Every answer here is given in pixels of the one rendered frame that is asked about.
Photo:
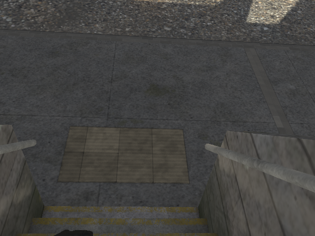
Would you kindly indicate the stairs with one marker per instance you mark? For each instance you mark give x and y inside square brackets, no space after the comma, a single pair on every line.
[121,221]

